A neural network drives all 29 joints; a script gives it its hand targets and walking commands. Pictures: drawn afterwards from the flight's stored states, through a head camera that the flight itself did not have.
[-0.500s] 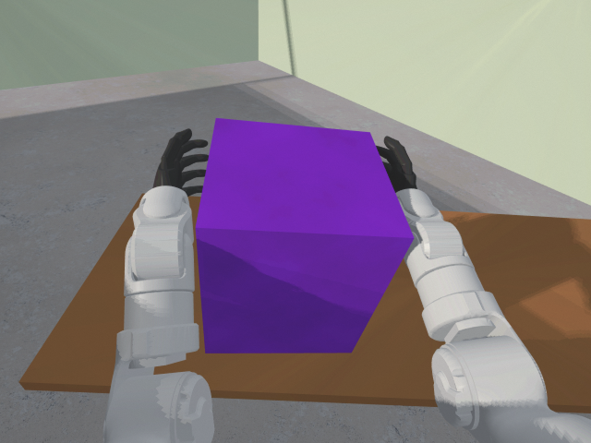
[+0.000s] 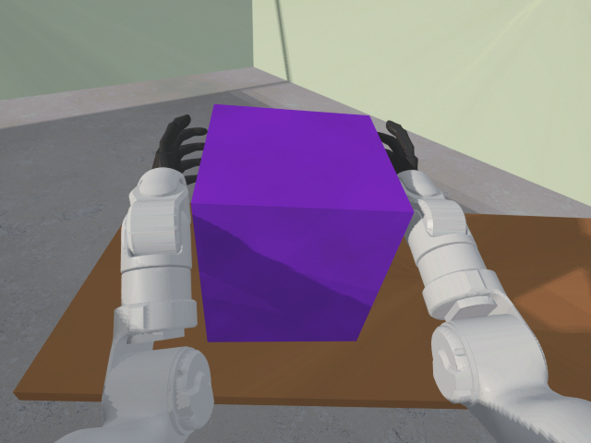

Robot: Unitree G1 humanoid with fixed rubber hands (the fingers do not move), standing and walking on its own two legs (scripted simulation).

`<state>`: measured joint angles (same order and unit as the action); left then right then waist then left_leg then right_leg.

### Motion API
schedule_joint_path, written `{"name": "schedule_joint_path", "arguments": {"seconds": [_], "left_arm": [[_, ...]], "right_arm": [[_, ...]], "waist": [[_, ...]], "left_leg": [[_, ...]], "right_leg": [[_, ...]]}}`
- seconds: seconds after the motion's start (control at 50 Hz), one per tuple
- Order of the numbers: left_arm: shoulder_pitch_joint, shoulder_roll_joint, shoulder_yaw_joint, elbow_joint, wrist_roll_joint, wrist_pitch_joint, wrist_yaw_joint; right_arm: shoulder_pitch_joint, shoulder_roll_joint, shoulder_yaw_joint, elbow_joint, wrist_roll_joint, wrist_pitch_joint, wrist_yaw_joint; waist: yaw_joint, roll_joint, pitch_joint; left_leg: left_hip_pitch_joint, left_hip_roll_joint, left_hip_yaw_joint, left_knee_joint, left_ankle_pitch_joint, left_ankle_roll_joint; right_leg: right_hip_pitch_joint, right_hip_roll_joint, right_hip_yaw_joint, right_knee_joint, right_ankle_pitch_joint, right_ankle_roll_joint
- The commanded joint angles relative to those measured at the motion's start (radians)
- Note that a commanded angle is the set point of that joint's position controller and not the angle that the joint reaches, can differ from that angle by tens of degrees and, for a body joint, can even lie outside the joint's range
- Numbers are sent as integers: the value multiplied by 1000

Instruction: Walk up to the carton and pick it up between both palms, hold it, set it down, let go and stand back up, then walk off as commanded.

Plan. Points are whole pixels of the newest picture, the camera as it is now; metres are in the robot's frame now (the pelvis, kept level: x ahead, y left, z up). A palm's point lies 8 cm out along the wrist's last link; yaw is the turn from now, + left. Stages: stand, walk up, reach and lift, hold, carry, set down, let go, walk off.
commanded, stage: reach and lift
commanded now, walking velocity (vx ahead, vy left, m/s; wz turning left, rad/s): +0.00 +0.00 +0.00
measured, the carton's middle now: (288, 228) +0.35 +0.00 +0.18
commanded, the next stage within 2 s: hold in 0.86 s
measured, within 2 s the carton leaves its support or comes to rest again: neither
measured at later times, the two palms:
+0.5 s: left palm (162, 157) +0.37 +0.15 +0.27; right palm (402, 158) +0.37 -0.15 +0.27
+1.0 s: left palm (163, 141) +0.36 +0.14 +0.30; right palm (413, 139) +0.37 -0.16 +0.30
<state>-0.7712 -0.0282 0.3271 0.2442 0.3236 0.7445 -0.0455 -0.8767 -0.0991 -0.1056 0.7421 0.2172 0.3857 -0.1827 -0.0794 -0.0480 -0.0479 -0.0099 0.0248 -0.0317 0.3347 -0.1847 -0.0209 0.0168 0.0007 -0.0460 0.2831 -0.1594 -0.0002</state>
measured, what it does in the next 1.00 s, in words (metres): stands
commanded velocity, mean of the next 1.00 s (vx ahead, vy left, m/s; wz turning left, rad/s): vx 0.00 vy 0.00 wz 0.00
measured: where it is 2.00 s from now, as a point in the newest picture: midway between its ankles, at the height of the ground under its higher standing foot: outside the picture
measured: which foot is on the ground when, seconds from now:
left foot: down 0.00-1.00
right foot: down 0.00-1.00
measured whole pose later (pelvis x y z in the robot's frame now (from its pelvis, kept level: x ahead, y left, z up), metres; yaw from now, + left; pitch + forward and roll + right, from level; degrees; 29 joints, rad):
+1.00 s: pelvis +0.01 -0.01 +0.00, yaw -1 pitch -7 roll -1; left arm -0.86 0.03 0.36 0.26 0.28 0.87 -0.08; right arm -0.99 -0.17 0.00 0.70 0.34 0.56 -0.27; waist -0.06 0.00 -0.13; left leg -0.02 0.05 -0.02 0.34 -0.20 -0.03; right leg 0.00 0.02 -0.04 0.28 -0.16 -0.01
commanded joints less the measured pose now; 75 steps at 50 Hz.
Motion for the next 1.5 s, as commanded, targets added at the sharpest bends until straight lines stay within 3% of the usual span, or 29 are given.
{"name": "schedule_joint_path", "arguments": {"seconds": [0.0, 0.02, 0.04, 0.08, 0.1, 0.16, 0.18, 0.26, 0.36, 0.42, 0.48, 0.5, 0.54, 0.6, 0.62, 0.68, 0.74, 0.8, 0.82, 0.84, 0.94, 1.0, 1.04, 1.06, 1.08, 1.26, 1.32, 1.34, 1.48], "left_arm": [[-627, -447, -393, -28, -144, -21, -122], [-672, -462, -404, -23, -155, -24, -125], [-656, -468, -380, -42, -139, -11, -126], [-678, -488, -408, -55, -156, -18, -121], [-663, -472, -399, -11, -156, -12, -123], [-640, -421, -347, 4, -135, 2, -141], [-682, -440, -360, -69, -149, 0, -139], [-622, -445, -390, -89, -169, 23, -154], [-724, -438, -372, -28, -162, 35, -159], [-725, -471, -406, -26, -180, 45, -156], [-736, -462, -385, -67, -179, 39, -142], [-756, -470, -401, -55, -176, 37, -134], [-695, -463, -361, -26, -149, 59, -133], [-727, -451, -366, -38, -167, 59, -141], [-746, -429, -320, 19, -147, 65, -146], [-784, -439, -345, -17, -155, 73, -154], [-780, -462, -404, -47, -216, 63, -144], [-794, -424, -345, -16, -186, 56, -140], [-776, -434, -343, -58, -187, 60, -139], [-767, -439, -360, -74, -196, 66, -139], [-754, -404, -329, 6, -174, 90, -163], [-801, -368, -287, 68, -157, 88, -178], [-791, -406, -316, 15, -187, 84, -179], [-831, -399, -314, -5, -191, 71, -173], [-837, -426, -356, -26, -210, 69, -167], [-855, -414, -330, 57, -206, 74, -183], [-873, -420, -356, -47, -231, 53, -161], [-838, -419, -334, 45, -212, 66, -161], [-868, -444, -370, 0, -218, 66, -157]], "right_arm": [[-787, 613, 367, -350, 137, -24, 74], [-826, 623, 362, -369, 145, -24, 72], [-840, 628, 368, -415, 147, -17, 67], [-804, 631, 348, -361, 153, -6, 68], [-806, 623, 347, -353, 143, 2, 64], [-756, 631, 348, -310, 145, 35, 51], [-743, 627, 355, -304, 160, 42, 53], [-732, 607, 390, -385, 196, 66, 32], [-810, 600, 344, -329, 189, 91, 41], [-845, 584, 333, -372, 193, 88, 51], [-853, 607, 362, -404, 222, 94, 53], [-815, 586, 333, -311, 210, 111, 60], [-796, 551, 336, -306, 218, 113, 64], [-792, 530, 324, -288, 227, 127, 65], [-825, 537, 313, -255, 212, 125, 69], [-812, 540, 288, -216, 210, 139, 73], [-879, 568, 340, -354, 257, 126, 65], [-857, 585, 349, -319, 267, 144, 52], [-861, 611, 380, -343, 272, 144, 53], [-849, 585, 367, -337, 270, 152, 48], [-874, 573, 357, -341, 277, 168, 34], [-888, 574, 314, -251, 238, 192, 41], [-901, 586, 336, -331, 259, 178, 41], [-899, 615, 342, -319, 258, 182, 43], [-909, 602, 342, -342, 275, 178, 40], [-913, 566, 295, -241, 260, 197, 50], [-901, 596, 349, -296, 303, 188, 45], [-879, 564, 321, -223, 287, 202, 46], [-920, 578, 325, -284, 293, 186, 58]], "waist": [[10, 26, -315], [3, 43, -291], [29, 21, -289], [5, 72, -285], [-2, 42, -255], [6, 29, -247], [5, 50, -294], [-11, 28, -334], [0, 62, -245], [-13, 72, -261], [13, 53, -340], [-3, 107, -278], [13, 109, -260], [-4, 97, -278], [17, 82, -232], [1, 101, -209], [-5, 80, -343], [12, 74, -307], [40, 64, -355], [25, 67, -341], [22, 47, -297], [40, 16, -205], [21, 24, -298], [39, 22, -309], [25, 66, -353], [9, 74, -275], [25, 54, -397], [14, 87, -294], [18, 104, -333]], "left_leg": [[-3, -66, 49, -26, 256, 12], [-28, -75, 46, -31, 205, 15], [-28, -74, 50, -37, 202, 26], [-6, -67, 53, -39, 206, 10], [-17, -68, 47, -35, 181, 18], [-37, -70, 53, -51, 156, 20], [-15, -71, 63, -43, 206, 13], [3, -73, 40, -20, 263, 5], [-52, -64, 47, -57, 144, 7], [-67, -57, 47, -53, 194, -14], [-33, -56, 39, -38, 238, -5], [-37, -51, 41, -46, 231, -24], [-47, -51, 39, -48, 249, -30], [-52, -46, 38, -52, 228, -28], [-95, -57, 58, -71, 163, -16], [-109, -55, 55, -77, 153, -20], [-69, -62, 46, -34, 252, -19], [-75, -73, 44, -30, 215, 1], [-58, -72, 51, -28, 262, -1], [-55, -70, 44, -27, 273, -9], [-79, -73, 55, -41, 174, 6], [-136, -71, 61, -73, 29, 19], [-122, -71, 63, -66, 98, 14], [-119, -73, 69, -62, 134, 9], [-99, -74, 59, -44, 170, -2], [-146, -63, 46, -61, 120, -11], [-70, -73, 40, -18, 260, -12], [-107, -74, 35, -33, 215, -19], [-125, -62, 40, -47, 191, -30]], "right_leg": [[136, 48, -2, -8, 287, 54], [110, 41, -4, -12, 251, 57], [107, 47, -9, -12, 254, 57], [85, 48, -9, -10, 208, 45], [77, 45, -1, -19, 202, 53], [110, 34, 6, -9, 253, 66], [115, 42, 2, 3, 296, 63], [160, 47, 11, 9, 447, 73], [77, 55, 8, -22, 156, 48], [92, 70, 5, -9, 177, 38], [122, 76, 4, -1, 217, 39], [86, 77, -2, -4, 187, 33], [103, 83, 2, -2, 193, 28], [104, 80, 11, -3, 193, 27], [100, 77, 9, -11, 142, 37], [91, 80, 10, -11, 127, 24], [134, 82, 20, -3, 251, 35], [104, 66, 31, -4, 273, 53], [132, 74, 30, 2, 300, 55], [119, 80, 24, 5, 301, 54], [115, 67, 44, -9, 261, 60], [39, 61, 49, -29, 106, 53], [99, 67, 48, -10, 174, 53], [102, 72, 39, -1, 206, 56], [104, 69, 42, 4, 241, 51], [84, 75, 42, -12, 155, 31], [126, 77, 34, 6, 291, 49], [90, 77, 34, -2, 255, 46], [102, 84, 36, 4, 198, 29]]}}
